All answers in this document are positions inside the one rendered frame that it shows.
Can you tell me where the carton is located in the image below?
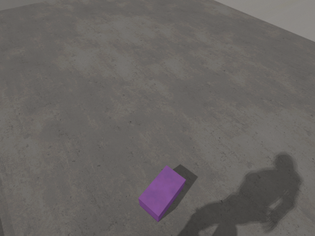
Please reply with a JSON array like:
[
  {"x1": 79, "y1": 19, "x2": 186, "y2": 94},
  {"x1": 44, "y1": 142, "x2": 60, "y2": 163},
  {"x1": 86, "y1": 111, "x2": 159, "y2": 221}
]
[{"x1": 138, "y1": 165, "x2": 186, "y2": 222}]

